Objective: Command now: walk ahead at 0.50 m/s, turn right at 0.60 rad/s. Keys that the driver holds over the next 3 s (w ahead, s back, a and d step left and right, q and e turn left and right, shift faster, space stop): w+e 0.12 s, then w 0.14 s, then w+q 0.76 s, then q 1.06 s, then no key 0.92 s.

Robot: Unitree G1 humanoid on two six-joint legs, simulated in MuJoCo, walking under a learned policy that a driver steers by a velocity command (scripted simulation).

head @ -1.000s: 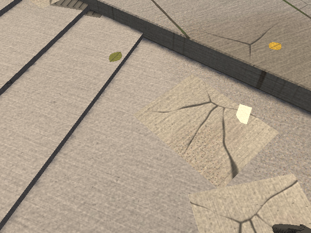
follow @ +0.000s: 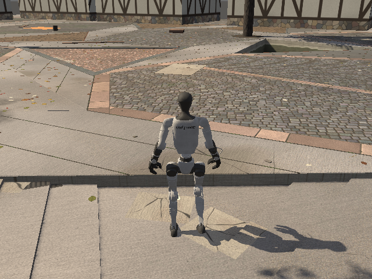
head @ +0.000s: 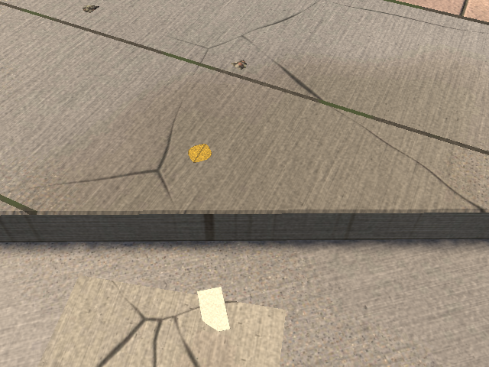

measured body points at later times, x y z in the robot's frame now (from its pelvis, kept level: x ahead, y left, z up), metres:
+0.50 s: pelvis +0.26 -0.08 +0.01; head +0.29 -0.10 +0.45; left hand +0.42 +0.16 -0.10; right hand +0.26 -0.34 -0.14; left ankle +0.20 +0.08 -0.65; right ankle +0.29 -0.17 -0.74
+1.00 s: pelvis +0.52 -0.03 +0.00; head +0.56 -0.01 +0.45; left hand +0.56 +0.24 -0.14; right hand +0.68 -0.29 -0.11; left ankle +0.55 +0.03 -0.73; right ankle +0.46 -0.20 -0.64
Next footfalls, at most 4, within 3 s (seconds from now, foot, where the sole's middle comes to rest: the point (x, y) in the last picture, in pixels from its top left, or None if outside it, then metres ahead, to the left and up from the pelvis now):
0.34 right None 0.33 -0.18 -0.77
0.86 left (239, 330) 0.59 0.03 -0.77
1.54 right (276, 182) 1.01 -0.08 -0.62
2.34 left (230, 283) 0.74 0.06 -0.77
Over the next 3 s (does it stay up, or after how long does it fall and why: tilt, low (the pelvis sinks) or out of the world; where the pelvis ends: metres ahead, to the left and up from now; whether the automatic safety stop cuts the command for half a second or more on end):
stays up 0.84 -0.02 0.01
